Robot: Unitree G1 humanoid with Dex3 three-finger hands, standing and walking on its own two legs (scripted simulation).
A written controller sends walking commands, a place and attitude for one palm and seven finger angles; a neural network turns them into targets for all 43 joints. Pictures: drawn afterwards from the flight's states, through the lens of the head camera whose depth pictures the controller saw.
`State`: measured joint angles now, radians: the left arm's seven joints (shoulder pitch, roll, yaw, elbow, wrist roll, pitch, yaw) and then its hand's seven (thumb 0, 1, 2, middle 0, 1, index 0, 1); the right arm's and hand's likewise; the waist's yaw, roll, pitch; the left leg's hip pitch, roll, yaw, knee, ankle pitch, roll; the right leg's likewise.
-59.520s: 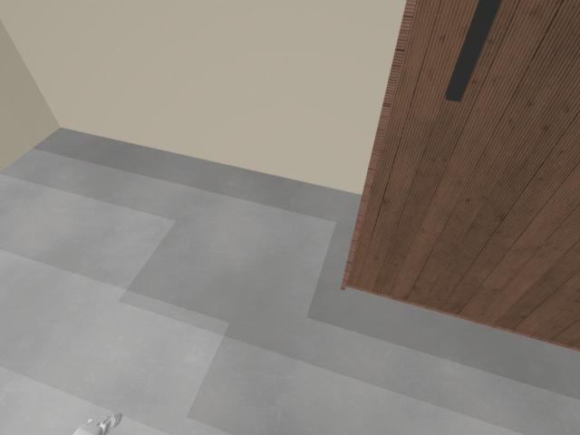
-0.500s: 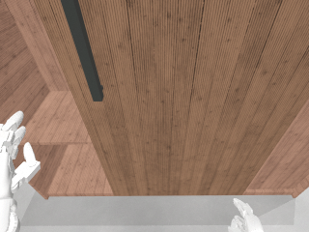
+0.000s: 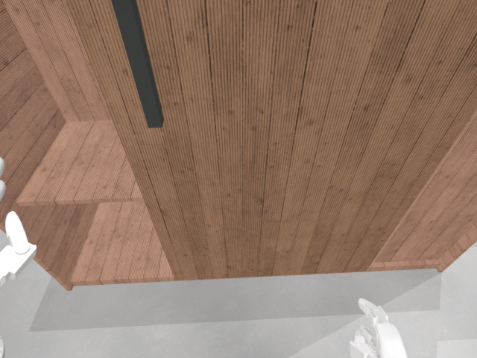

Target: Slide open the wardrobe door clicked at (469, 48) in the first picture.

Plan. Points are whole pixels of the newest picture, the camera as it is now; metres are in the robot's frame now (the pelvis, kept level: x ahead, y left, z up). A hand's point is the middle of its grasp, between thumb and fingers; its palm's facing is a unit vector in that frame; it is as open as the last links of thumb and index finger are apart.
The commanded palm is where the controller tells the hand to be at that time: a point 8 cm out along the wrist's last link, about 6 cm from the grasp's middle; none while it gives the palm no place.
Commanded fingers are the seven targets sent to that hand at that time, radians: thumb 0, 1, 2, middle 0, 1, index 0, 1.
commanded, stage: step back with the hand held close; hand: left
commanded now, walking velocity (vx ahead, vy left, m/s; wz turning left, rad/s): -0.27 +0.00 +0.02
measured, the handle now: (140, 46) +0.53 +0.22 +0.28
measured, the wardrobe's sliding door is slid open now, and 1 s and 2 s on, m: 0.45 0.45 0.45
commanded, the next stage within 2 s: stop stepping back and stand still in 0.64 s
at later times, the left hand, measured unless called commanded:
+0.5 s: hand out of the picture +0.12 +0.27 +0.16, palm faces +0.51 -0.74 -0.43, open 7.4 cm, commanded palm +0.06 +0.30 +0.19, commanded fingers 0.00 0.90 0.90 -0.20 -0.30 -0.20 -0.30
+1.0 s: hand out of the picture +0.00 +0.28 +0.17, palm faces +0.44 -0.81 -0.40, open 7.4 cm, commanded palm -0.04 +0.31 +0.19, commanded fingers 0.00 0.90 0.90 -0.20 -0.30 -0.20 -0.30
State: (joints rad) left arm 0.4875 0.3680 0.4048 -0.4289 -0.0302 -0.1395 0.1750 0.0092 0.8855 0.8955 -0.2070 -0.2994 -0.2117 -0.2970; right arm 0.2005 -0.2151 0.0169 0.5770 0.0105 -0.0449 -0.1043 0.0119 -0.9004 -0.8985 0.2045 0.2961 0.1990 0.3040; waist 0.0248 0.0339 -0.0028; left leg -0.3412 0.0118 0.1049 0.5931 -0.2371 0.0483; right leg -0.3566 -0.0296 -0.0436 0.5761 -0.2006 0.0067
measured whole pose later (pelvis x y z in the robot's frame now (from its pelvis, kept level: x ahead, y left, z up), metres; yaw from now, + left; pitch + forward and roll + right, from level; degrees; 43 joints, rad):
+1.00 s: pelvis -0.19 +0.02 +0.01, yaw -2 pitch +1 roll -1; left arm 0.54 0.39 0.38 -0.52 -0.05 -0.11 0.17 0.01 0.88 0.90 -0.21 -0.30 -0.21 -0.30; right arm 0.21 -0.20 0.00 0.63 -0.02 -0.07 -0.09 0.01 -0.90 -0.90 0.21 0.30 0.20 0.30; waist 0.04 -0.03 -0.04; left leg -0.55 -0.02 0.03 0.76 -0.30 -0.03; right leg -0.19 0.04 -0.01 0.48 -0.29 -0.06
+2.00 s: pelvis -0.18 +0.07 +0.01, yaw -2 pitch +0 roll -2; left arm 0.51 0.37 0.37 -0.45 -0.03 -0.16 0.16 0.01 0.89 0.90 -0.21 -0.30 -0.21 -0.30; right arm 0.16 -0.17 0.03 0.60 0.00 -0.10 -0.08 0.01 -0.90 -0.90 0.21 0.30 0.20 0.30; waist 0.00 -0.01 0.01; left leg -0.26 0.02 0.08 0.52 -0.27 0.04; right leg -0.21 -0.01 -0.07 0.45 -0.24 0.01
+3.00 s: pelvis -0.20 +0.06 +0.02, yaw -2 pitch +0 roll +0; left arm 0.18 0.17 -0.01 1.09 0.02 0.00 0.03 0.00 0.92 0.90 -0.20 -0.30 -0.20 -0.29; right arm 0.22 -0.17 0.00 1.12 -0.02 0.02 -0.02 0.01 -0.92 -0.90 0.20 0.30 0.20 0.30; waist -0.02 0.00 0.03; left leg -0.22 0.00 0.08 0.41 -0.20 0.03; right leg -0.21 -0.02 -0.07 0.42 -0.21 -0.01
